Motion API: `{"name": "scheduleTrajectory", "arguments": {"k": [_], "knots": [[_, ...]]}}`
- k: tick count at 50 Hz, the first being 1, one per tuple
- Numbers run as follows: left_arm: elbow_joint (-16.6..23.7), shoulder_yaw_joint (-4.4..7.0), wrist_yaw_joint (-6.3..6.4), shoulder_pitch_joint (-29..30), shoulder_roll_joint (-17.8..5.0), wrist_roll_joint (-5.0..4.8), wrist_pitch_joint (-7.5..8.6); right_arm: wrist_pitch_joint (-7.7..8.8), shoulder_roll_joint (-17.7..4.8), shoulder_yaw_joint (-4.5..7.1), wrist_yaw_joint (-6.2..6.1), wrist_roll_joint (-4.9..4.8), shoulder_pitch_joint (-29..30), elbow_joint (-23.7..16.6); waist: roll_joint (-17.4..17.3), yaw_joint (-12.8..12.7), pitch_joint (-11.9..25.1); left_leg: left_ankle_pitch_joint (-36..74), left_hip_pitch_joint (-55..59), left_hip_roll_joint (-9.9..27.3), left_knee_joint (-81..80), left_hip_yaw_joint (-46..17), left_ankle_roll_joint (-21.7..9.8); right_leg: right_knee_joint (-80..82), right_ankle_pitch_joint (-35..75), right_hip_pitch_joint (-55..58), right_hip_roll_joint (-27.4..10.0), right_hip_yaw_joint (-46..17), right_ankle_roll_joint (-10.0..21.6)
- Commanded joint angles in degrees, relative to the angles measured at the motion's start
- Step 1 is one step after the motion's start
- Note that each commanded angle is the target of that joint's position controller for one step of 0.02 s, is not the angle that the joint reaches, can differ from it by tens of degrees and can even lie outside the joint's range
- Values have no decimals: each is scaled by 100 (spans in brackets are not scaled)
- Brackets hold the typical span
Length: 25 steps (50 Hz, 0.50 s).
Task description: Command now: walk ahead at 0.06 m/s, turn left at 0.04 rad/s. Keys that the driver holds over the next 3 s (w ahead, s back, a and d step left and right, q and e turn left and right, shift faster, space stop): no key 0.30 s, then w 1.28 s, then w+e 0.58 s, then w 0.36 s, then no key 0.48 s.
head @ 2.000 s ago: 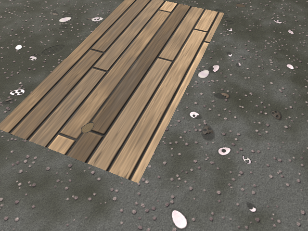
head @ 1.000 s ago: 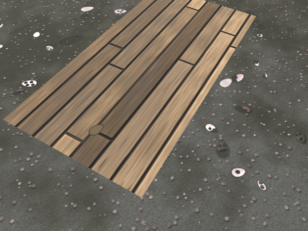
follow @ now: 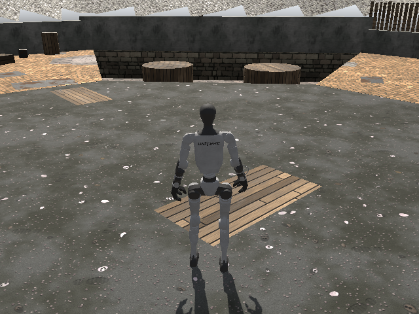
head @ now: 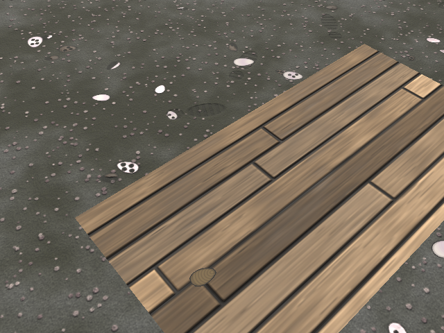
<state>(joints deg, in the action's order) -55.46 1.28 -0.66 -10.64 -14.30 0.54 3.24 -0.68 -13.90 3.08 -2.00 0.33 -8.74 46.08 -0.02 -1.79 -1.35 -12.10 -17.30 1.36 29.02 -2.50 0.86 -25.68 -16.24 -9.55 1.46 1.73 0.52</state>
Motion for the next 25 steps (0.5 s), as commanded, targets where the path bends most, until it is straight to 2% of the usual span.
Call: {"name": "scheduleTrajectory", "arguments": {"k": [1,3,7,15,16,18,19,21,23,25], "knots": [[136,91,91,-134,-616,-16,-77,86,-608,145,49,19,53,-251,-449,96,196,1400,934,359,-237,-421,-424,277,267,-715,-255,-152,20],[95,95,126,-217,-667,11,-139,166,-663,162,69,-3,-31,-145,-427,82,268,1922,989,326,-113,-371,-406,205,665,-565,-308,-193,5],[0,103,159,-174,-682,-34,-178,214,-654,160,72,-30,9,13,-261,96,449,2597,1097,313,54,-337,-449,43,1237,-274,-363,-216,-16],[-214,115,213,-137,-648,-44,-314,187,-628,154,73,-42,155,374,-48,72,379,2289,971,224,4,-241,-449,34,1239,-56,-373,-216,-37],[-296,107,214,-260,-592,-49,-323,175,-574,145,72,-47,60,484,-53,56,483,1645,1006,144,-31,-164,-444,78,709,-5,-319,-151,-20],[-328,132,217,-255,-636,-100,-337,138,-647,188,62,-115,-1,602,-10,85,198,-467,762,-45,2,-63,-515,29,-916,-364,-207,-105,142],[-299,131,219,-215,-636,-124,-315,149,-641,192,56,-132,-29,628,60,121,-87,-1593,494,-60,-74,-130,-571,49,-1596,-629,-251,-208,254],[-231,107,226,-263,-585,-181,-173,275,-615,180,57,-176,-95,660,-6,122,-626,-2548,26,36,-244,-375,-692,31,-2199,-958,-365,-429,430],[-189,94,203,-367,-574,-205,30,463,-613,179,104,-209,-186,694,-141,115,-800,-2447,-86,181,-255,-658,-853,-176,-2048,-1077,-428,-560,547],[-145,87,146,-484,-541,-205,205,615,-679,196,173,-230,-311,721,-290,98,-660,-1834,146,334,-183,-978,-1030,-484,-1628,-1173,-388,-569,622]]}}
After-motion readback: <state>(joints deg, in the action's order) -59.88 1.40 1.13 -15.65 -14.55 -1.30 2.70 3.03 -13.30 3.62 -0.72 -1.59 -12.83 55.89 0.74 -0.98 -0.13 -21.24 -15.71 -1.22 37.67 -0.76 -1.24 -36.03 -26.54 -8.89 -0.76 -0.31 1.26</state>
